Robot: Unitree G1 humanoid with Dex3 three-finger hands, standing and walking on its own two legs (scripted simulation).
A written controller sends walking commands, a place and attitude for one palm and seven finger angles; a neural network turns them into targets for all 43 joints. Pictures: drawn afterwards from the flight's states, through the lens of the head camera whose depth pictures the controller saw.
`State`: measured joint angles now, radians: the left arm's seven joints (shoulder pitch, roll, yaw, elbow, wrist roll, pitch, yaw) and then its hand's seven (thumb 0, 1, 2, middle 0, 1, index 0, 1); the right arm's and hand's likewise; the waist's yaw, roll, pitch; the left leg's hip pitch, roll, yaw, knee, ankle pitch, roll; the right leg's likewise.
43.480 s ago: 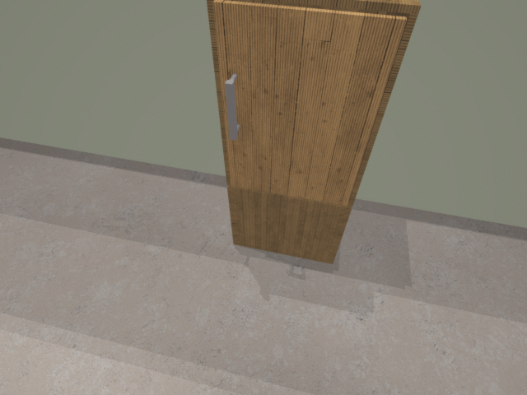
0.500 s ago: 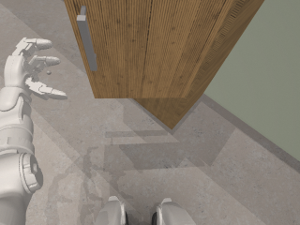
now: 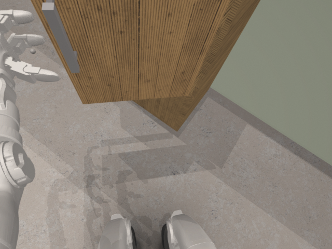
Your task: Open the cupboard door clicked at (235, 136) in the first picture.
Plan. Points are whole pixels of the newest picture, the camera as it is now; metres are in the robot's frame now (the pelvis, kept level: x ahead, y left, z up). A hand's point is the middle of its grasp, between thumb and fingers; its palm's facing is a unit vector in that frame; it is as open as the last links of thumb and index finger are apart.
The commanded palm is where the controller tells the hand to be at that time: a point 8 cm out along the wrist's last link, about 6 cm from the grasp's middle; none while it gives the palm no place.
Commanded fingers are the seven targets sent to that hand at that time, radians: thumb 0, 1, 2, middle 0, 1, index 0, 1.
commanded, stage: move the hooked fingers beside the handle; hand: left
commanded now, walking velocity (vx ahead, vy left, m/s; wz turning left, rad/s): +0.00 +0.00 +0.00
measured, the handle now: (64, 36) +0.58 +0.17 +0.08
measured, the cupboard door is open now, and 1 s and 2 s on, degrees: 45 45 45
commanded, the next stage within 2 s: slide the fingers in behind the handle in 0.66 s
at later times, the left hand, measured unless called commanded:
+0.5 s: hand (26, 57) +0.53 +0.23 +0.08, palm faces +0.06 -1.00 +0.00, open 14.0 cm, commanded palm +0.51 +0.27 +0.07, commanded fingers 0.00 -0.50 0.30 -0.30 -1.20 -0.30 -1.20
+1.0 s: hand (29, 60) +0.52 +0.23 +0.08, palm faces +0.01 -1.00 +0.02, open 14.0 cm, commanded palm +0.51 +0.26 +0.07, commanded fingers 0.00 -0.50 0.30 -0.30 -1.20 -0.30 -1.20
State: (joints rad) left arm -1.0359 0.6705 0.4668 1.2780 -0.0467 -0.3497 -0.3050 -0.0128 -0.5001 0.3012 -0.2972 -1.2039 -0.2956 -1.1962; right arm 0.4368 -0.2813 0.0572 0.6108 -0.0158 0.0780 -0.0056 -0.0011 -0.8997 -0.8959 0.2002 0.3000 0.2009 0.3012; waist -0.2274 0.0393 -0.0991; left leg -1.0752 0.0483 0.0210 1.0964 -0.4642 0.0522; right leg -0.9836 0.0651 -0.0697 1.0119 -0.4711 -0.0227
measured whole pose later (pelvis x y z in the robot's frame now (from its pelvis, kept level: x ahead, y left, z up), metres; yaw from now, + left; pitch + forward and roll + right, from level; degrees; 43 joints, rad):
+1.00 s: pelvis +0.00 +0.01 +0.00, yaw +0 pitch +24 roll -6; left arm -0.98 0.59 0.41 1.22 -0.10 -0.38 -0.31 -0.01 -0.50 0.30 -0.30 -1.20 -0.29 -1.20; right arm 0.42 -0.27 0.05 0.63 -0.01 0.08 0.00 0.00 -0.90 -0.90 0.20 0.30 0.20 0.30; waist -0.20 0.04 -0.11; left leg -1.06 0.04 0.01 1.10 -0.47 0.06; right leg -0.95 0.06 -0.08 1.00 -0.47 -0.01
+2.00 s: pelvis +0.01 -0.01 +0.00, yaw +1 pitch +24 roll -4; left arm -1.01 0.46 0.34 1.23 -0.06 -0.40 -0.14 -0.01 -0.50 0.30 -0.30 -1.20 -0.30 -1.20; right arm 0.41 -0.27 0.03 0.64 -0.03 0.06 0.03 0.00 -0.90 -0.90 0.20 0.30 0.20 0.30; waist -0.20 0.04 -0.12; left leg -1.06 0.04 0.00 1.10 -0.47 0.03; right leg -0.96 0.06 -0.09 1.03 -0.49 -0.04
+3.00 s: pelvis +0.00 +0.00 +0.00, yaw +1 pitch +24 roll -4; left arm -1.00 0.43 0.33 1.23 -0.04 -0.43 -0.10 0.00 0.53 0.74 -0.37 -1.31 -0.37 -1.31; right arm 0.42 -0.27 0.02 0.64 -0.04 0.06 0.04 0.00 -0.90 -0.90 0.20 0.30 0.20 0.30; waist -0.20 0.05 -0.13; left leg -1.06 0.03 0.01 1.11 -0.47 0.04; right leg -0.97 0.06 -0.08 1.04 -0.49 -0.03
